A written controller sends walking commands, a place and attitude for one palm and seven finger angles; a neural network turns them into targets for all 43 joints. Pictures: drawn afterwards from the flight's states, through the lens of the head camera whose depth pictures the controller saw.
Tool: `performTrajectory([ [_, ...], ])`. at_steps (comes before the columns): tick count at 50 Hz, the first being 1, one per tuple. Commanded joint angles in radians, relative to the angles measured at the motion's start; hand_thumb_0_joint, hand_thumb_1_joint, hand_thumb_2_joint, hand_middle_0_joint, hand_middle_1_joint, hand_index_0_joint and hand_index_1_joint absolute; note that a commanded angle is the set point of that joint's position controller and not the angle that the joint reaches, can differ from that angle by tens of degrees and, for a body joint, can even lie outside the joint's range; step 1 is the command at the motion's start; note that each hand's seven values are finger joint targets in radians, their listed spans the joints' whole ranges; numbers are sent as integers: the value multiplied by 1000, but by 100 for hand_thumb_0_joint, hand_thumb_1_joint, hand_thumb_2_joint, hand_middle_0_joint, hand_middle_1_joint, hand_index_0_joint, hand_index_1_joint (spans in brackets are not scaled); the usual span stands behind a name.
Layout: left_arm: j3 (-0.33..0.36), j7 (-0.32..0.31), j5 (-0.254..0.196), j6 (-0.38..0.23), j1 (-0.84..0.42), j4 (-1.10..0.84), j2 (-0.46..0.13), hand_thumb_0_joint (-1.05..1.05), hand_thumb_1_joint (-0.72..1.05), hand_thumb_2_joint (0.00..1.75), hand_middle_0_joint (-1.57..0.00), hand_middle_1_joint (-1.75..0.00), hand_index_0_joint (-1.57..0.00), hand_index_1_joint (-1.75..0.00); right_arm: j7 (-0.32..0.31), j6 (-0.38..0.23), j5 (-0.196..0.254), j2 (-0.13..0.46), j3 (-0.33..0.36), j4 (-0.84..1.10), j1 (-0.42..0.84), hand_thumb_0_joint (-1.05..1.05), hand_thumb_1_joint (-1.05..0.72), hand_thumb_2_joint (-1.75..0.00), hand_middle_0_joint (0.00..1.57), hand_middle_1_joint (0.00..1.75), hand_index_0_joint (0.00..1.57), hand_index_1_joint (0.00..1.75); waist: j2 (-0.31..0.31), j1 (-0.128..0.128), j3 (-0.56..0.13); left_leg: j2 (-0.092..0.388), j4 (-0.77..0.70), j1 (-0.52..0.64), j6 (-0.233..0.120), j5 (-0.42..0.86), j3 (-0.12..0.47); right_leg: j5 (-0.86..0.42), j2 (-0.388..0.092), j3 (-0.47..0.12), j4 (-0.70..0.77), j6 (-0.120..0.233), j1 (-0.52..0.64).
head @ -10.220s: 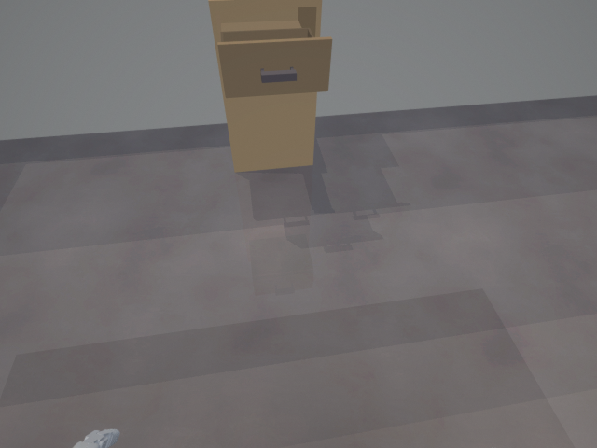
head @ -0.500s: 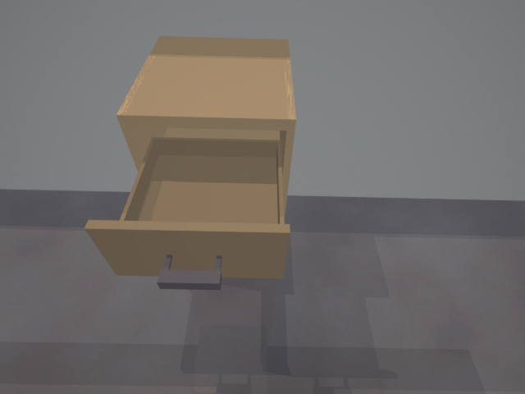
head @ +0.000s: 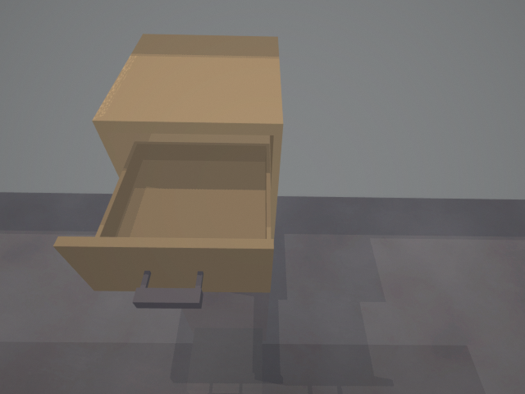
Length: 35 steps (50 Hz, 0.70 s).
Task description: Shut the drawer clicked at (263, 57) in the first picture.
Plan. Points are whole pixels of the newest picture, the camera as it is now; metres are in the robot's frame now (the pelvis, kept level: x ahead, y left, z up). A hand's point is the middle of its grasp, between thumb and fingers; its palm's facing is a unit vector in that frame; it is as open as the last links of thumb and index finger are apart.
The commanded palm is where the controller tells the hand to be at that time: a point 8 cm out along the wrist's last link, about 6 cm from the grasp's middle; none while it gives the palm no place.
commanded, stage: come to a stop and stand still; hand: left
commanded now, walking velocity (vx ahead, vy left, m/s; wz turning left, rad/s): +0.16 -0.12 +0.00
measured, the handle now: (171, 286) +0.31 +0.19 -0.09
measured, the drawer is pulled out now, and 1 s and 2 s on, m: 0.30 0.30 0.30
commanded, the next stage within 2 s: look again from close up in 1.06 s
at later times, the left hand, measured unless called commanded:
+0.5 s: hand out of the picture -0.02 +0.16 -0.16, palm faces +0.04 -0.98 -0.20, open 7.4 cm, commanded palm none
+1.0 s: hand out of the picture -0.08 +0.15 -0.17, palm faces +0.04 -0.99 -0.14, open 7.4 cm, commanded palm none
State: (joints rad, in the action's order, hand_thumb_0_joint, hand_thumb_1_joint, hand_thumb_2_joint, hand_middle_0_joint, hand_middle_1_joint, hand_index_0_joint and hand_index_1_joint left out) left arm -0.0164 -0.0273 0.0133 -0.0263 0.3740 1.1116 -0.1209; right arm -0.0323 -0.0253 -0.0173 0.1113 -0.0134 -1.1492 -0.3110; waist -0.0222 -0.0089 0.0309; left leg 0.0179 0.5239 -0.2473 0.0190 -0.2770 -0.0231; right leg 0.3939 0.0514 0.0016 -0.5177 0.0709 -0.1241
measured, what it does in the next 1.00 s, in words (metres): stands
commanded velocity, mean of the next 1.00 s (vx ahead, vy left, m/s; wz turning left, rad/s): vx -0.02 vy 0.02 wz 0.00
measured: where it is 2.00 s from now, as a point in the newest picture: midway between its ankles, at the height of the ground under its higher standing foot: outside the picture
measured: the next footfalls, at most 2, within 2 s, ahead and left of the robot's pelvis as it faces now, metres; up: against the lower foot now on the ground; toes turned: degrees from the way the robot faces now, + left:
none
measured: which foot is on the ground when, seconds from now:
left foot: down 0.00-1.00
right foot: down 0.00-1.00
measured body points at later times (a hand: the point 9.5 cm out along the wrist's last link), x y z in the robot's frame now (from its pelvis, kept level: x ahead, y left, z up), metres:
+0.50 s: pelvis +0.00 -0.01 +0.01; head +0.01 -0.02 +0.46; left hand -0.02 +0.21 -0.15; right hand +0.02 -0.24 -0.15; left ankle +0.00 +0.14 -0.73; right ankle -0.07 -0.07 -0.73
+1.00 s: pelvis -0.04 +0.00 +0.01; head -0.02 +0.00 +0.46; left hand -0.08 +0.20 -0.15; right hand -0.07 -0.19 -0.15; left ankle +0.00 +0.14 -0.73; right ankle -0.07 -0.07 -0.73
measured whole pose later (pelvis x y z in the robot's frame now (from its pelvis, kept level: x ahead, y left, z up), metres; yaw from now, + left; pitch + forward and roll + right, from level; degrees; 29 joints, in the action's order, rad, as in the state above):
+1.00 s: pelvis -0.04 +0.00 +0.01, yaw +1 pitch -2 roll +1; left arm -0.04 -0.03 0.00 -0.02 0.37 1.11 -0.11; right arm -0.03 0.00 -0.01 0.10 -0.03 -1.16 -0.33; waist -0.01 0.00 0.06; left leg 0.02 0.41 -0.22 0.01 -0.16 -0.02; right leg 0.29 0.05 0.03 -0.42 0.06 -0.10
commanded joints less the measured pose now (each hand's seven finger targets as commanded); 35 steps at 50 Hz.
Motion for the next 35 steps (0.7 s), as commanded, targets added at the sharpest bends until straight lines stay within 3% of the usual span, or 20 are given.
performTrajectory([
  [1, 19, -12, -4, -13, 89, -18, -90, 0, 90, 90, -20, -30, -20, -30, -15, -23, 4, 96, 22, 20, -77, 0, -90, -90, 20, 30, 20, 30, 13, -11, -7, 93, -11, 83, -100, 340, 52, -508, -121, -63, 39, 11, -56],
  [4, 20, -21, -8, -14, 95, -17, -89, 0, 90, 90, -20, -30, -20, -30, -22, -19, 7, 81, 12, 17, -57, 0, -90, -90, 20, 30, 20, 30, 11, 0, 6, 78, 17, 73, -83, 411, 36, -711, -143, -86, 53, -19, -24],
  [6, 22, -28, -12, -18, 104, -9, -101, 0, 90, 90, -20, -30, -20, -30, -26, -12, 12, 70, 4, 23, -35, 0, -90, -90, 20, 30, 20, 30, -51, 5, 11, 61, 27, 42, -56, 350, 6, -994, -182, -98, 79, -55, 30],
  [9, 19, -31, -15, -17, 95, -15, -113, 0, 90, 90, -20, -30, -20, -30, -27, -5, 16, 73, 2, 26, -32, 0, -90, -90, 20, 30, 20, 30, -73, -2, 3, 48, -14, 50, -42, 276, -13, -1167, -200, -94, 76, -84, 73],
  [11, 18, -31, -15, -13, 82, -31, -114, 0, 90, 90, -20, -30, -20, -30, -25, -3, 19, 83, 3, 28, -30, 0, -90, -90, 20, 30, 20, 30, -37, -1, 0, 59, -41, 85, -43, 318, -8, -1061, -196, -92, 89, -83, 55],
  [14, 18, -30, -11, -5, 60, -49, -115, 0, 90, 90, -20, -30, -20, -30, -21, 0, 20, 89, 2, 34, -21, 0, -90, -90, 20, 30, 20, 30, 39, 9, 38, 79, -85, 113, -50, 398, 19, -780, -173, -93, 131, -66, 8],
  [16, 20, -32, -11, -9, 80, -51, -122, 0, 90, 90, -20, -30, -20, -30, -19, 0, 18, 101, 1, 48, -6, 0, -90, -90, 20, 30, 20, 30, 18, 18, -3, 82, -63, 136, -48, 427, 15, -839, -181, -101, 141, -72, 28],
  [18, 19, -32, -12, -11, 73, -53, -127, 0, 90, 90, -20, -30, -20, -30, -17, 5, 19, 112, 4, 57, 1, 0, -90, -90, 20, 30, 20, 30, -20, 14, -23, 80, -71, 135, -40, 377, 12, -871, -187, -100, 140, -74, 48],
  [29, 5, -19, -8, -5, 44, -60, -118, 0, 90, 90, -20, -30, -20, -30, -1, 8, 15, 119, -2, 49, 2, 0, -90, -90, 20, 30, 20, 30, -6, 12, 87, 84, -159, 118, -47, 211, 54, -381, -155, -98, 227, -39, -71],
  [35, 0, -16, -9, -5, 55, -50, -113, 0, 90, 90, -20, -30, -20, -30, 3, 6, 12, 116, -3, 38, -22, 0, -90, -90, 20, 30, 20, 30, 9, 13, 100, 81, -174, 102, -48, 145, 70, -218, -148, -105, 244, -20, -106],
])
